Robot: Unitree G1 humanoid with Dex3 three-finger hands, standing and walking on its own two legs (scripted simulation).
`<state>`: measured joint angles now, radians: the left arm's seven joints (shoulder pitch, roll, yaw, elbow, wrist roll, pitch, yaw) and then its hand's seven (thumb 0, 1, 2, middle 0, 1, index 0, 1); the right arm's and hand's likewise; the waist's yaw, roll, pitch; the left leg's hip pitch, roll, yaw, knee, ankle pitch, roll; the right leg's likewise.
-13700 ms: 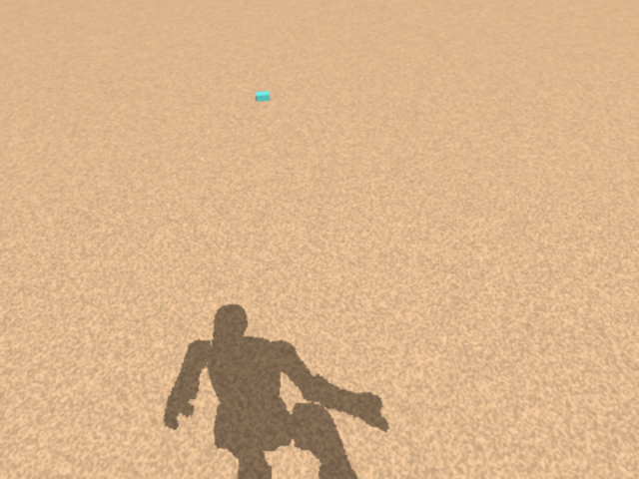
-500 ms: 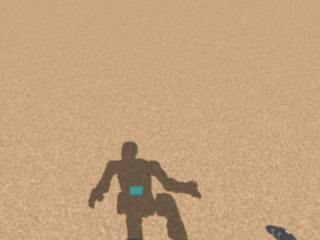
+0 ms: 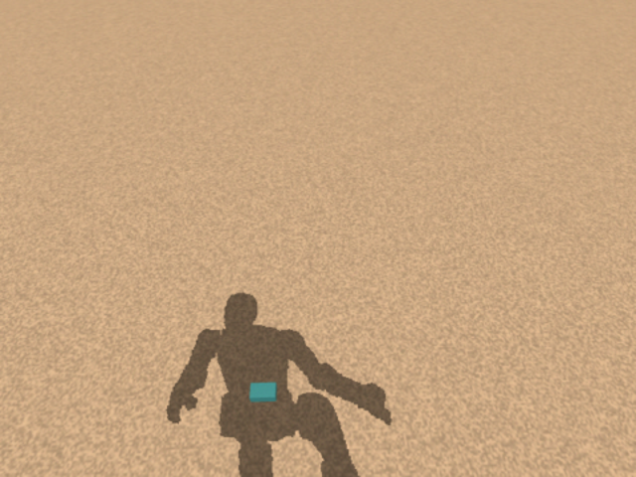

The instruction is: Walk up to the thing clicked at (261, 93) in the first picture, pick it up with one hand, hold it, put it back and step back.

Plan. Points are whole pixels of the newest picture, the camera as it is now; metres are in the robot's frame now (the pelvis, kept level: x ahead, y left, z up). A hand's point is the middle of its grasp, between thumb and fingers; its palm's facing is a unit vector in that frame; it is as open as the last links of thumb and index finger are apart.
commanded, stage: walk up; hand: left
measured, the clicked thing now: (263, 392) +0.48 +0.18 -0.76
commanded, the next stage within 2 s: none
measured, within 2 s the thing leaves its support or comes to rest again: neither
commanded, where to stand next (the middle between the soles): +0.10 -0.02 m, yaw -1 degrees
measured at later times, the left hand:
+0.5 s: hand out of the picture +0.06 +0.27 -0.16, palm faces +0.00 -0.94 -0.35, open 7.4 cm
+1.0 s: hand (162, 432) +0.22 +0.25 -0.17, palm faces -0.05 -0.92 -0.39, open 7.4 cm
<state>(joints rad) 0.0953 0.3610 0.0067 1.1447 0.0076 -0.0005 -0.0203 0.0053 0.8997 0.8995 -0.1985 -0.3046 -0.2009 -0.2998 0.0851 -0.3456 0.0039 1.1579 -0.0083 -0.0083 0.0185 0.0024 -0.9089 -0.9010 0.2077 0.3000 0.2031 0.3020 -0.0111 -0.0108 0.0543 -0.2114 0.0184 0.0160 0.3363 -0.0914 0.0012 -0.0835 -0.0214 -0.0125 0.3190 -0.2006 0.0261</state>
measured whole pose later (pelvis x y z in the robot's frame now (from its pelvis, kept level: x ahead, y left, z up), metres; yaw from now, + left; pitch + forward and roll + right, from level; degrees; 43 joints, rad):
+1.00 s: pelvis +0.10 -0.01 -0.03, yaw +1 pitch -2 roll +1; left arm 0.08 0.37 0.03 0.89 0.01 0.03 0.00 0.00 0.90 0.90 -0.20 -0.30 -0.20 -0.30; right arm 0.12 -0.38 -0.04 0.89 0.02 0.07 -0.03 0.00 -0.91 -0.90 0.21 0.30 0.20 0.30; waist -0.02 0.02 0.21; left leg -0.35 -0.04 -0.05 0.98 -0.57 0.01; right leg -0.38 -0.02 -0.01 0.65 -0.22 -0.02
